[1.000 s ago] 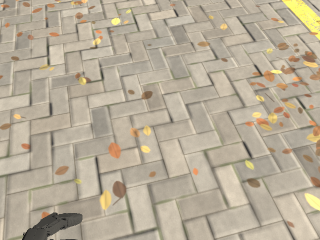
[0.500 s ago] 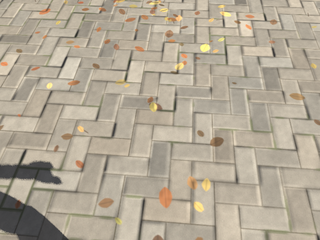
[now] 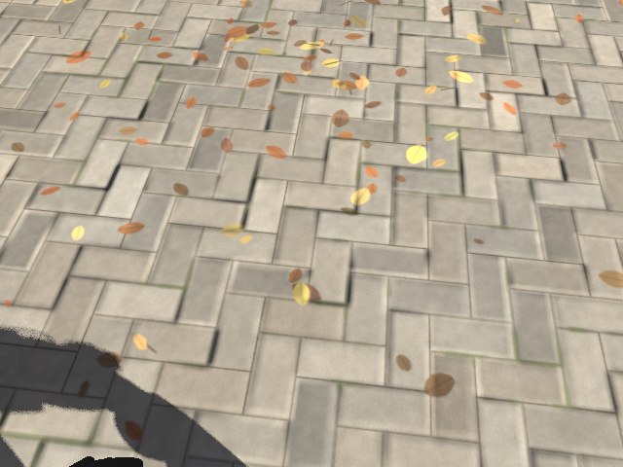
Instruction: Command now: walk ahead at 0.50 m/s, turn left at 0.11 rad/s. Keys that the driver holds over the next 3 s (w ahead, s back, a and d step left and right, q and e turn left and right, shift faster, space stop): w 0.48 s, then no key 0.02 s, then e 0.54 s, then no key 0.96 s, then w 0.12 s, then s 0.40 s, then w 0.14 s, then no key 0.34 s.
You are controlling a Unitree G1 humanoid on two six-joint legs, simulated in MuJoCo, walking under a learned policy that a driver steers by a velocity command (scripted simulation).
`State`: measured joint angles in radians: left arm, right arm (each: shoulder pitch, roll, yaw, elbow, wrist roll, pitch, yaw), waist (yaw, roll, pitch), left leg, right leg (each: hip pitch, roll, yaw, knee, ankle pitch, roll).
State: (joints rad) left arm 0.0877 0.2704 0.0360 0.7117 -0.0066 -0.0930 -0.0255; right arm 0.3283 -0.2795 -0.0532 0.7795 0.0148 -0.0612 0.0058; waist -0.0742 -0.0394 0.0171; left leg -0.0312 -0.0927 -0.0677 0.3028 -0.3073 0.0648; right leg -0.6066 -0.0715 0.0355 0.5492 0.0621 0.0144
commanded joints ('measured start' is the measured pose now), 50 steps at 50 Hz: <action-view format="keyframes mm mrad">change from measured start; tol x32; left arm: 1 -93 105 29 -99 -2 -26 -12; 6 392 255 87 17 8 -20 -6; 50 129 112 71 -59 -1 157 16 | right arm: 1 47 -173 -48 -19 3 4 -10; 50 -270 -183 -60 -26 0 54 -30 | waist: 1 6 127 20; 6 159 -259 -423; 26 154 -24 49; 32 -11 294 -542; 50 92 150 -82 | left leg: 1 40 317 -160 -6 409 130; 4 -44 222 -79 340 661 65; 6 -614 4 -52 912 -277 -33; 7 -729 68 -90 996 -249 -26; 27 -540 132 47 186 320 -32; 31 404 497 -291 264 1088 210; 38 -271 386 -19 -43 498 178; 50 -139 445 129 13 278 117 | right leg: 1 17 20 -9 -46 -82 -42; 4 461 13 -14 -53 -60 -132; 6 1006 -324 676 -188 -326 -345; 13 440 -149 223 -383 -161 -254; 29 610 -90 64 -64 392 -123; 32 29 132 98 708 -787 23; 33 -28 80 113 767 -747 26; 50 239 -2 -88 122 -352 -18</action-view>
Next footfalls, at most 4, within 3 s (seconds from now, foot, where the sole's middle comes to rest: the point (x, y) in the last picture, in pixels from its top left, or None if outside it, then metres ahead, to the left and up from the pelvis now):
0.08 right None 0.23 -0.13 -0.78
0.60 left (250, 446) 0.52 0.11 -0.78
1.06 right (374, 460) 0.48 -0.15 -0.78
1.44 left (263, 436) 0.54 0.08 -0.78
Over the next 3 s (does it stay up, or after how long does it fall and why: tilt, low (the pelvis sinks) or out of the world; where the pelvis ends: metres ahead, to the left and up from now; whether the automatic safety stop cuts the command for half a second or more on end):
stays up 0.49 -0.01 0.00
